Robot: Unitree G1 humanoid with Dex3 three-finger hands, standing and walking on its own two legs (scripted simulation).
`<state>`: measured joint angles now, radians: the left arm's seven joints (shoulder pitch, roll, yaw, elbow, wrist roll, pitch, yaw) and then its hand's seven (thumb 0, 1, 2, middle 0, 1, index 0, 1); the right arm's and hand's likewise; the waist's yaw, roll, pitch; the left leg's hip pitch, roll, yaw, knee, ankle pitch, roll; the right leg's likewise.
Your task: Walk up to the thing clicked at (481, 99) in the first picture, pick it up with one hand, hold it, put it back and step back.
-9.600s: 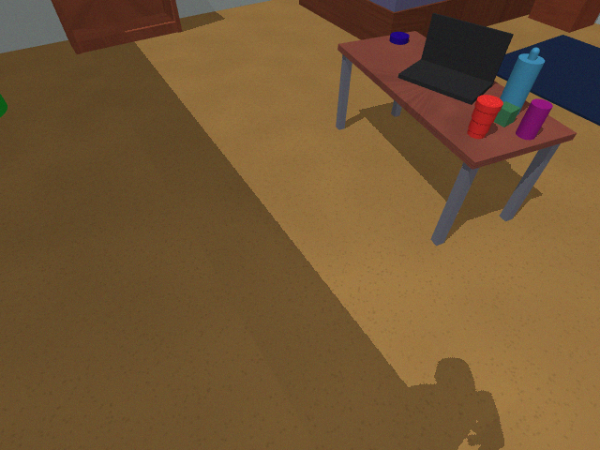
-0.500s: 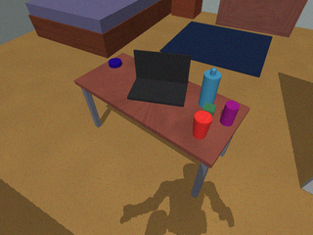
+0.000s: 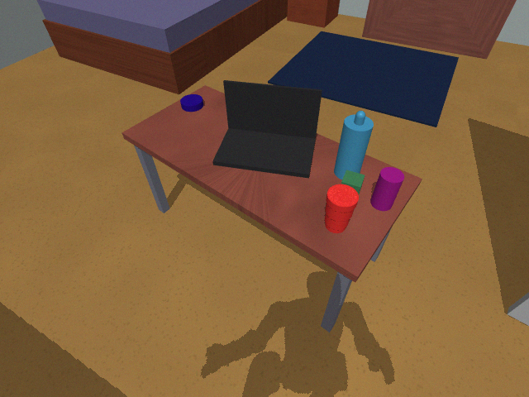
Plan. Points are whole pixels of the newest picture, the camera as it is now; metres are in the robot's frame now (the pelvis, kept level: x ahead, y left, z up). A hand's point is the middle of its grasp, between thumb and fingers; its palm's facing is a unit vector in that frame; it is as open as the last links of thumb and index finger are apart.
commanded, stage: stand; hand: right
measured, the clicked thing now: (338, 210) +0.65 -0.20 -0.24
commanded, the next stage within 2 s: walk up in 0.22 s
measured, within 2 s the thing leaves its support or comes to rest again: neither
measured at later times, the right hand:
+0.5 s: hand out of the picture +0.11 -0.24 -0.15, palm faces -0.03 +0.92 -0.39, open 7.4 cm
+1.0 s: hand out of the picture +0.18 -0.19 -0.18, palm faces +0.14 +0.94 -0.32, open 7.4 cm
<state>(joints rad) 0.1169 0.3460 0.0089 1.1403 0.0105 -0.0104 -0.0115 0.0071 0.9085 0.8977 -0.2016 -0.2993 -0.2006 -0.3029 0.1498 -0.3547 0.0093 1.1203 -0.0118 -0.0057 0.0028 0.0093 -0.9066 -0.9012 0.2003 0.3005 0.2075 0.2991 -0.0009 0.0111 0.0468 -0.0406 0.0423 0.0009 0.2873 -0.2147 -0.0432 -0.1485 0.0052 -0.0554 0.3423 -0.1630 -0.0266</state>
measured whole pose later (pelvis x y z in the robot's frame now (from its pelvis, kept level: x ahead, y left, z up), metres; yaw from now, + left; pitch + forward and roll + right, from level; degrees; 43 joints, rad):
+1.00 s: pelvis +0.20 +0.08 -0.02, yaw -9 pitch -3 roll +0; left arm 0.25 0.40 0.06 0.92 0.02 -0.05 -0.05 0.01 0.91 0.90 -0.20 -0.30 -0.20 -0.30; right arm 0.35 -0.42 -0.07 0.86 -0.02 -0.03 0.05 0.01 -0.90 -0.90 0.20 0.30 0.21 0.30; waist -0.05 0.06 0.10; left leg -0.08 0.05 0.14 0.58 -0.44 0.01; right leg -0.34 -0.01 -0.02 0.58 -0.18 -0.02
